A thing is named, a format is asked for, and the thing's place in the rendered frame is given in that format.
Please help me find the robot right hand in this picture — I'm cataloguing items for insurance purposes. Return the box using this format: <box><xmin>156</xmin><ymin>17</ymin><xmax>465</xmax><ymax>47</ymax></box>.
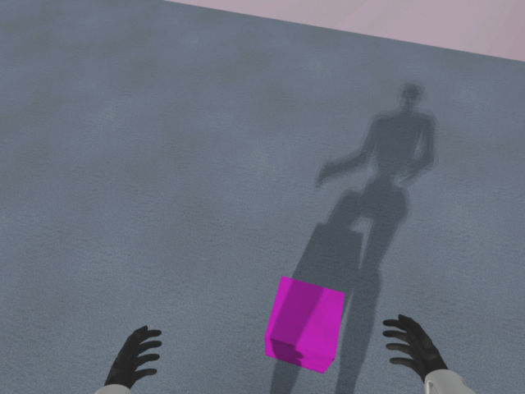
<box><xmin>382</xmin><ymin>314</ymin><xmax>448</xmax><ymax>385</ymax></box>

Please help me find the robot left hand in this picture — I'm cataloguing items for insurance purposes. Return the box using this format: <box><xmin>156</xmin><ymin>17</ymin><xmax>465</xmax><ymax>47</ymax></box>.
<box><xmin>104</xmin><ymin>326</ymin><xmax>162</xmax><ymax>389</ymax></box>

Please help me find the right robot forearm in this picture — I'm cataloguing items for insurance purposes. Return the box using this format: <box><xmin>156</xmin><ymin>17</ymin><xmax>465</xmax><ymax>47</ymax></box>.
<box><xmin>425</xmin><ymin>369</ymin><xmax>476</xmax><ymax>394</ymax></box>

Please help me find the carton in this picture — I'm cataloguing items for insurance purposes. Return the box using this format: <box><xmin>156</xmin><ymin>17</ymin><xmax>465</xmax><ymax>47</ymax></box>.
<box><xmin>265</xmin><ymin>276</ymin><xmax>345</xmax><ymax>373</ymax></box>

